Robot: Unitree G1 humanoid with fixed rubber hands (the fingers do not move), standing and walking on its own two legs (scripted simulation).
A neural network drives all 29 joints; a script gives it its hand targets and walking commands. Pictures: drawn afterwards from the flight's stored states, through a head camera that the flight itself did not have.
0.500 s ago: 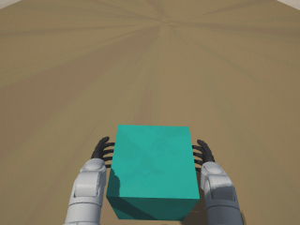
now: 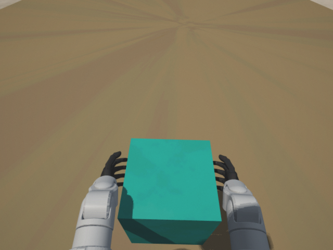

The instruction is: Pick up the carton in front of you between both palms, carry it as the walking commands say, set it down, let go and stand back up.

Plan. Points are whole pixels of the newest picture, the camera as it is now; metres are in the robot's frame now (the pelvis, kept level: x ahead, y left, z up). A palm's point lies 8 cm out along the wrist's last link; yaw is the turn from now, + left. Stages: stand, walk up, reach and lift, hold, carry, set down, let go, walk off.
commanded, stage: carry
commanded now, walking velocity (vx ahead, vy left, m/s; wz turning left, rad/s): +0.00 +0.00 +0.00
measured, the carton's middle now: (168, 194) +0.30 +0.00 -0.05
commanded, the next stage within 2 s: hold in 0.04 s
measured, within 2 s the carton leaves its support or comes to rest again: neither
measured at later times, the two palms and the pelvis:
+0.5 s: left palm (117, 172) +0.31 +0.13 +0.05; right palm (242, 199) +0.24 -0.16 +0.05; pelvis -0.01 +0.04 +0.01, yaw -12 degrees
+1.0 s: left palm (117, 164) +0.35 +0.14 +0.03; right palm (230, 187) +0.29 -0.15 +0.03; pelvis -0.01 +0.06 +0.00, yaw -13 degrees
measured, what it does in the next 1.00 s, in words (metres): shifts its weight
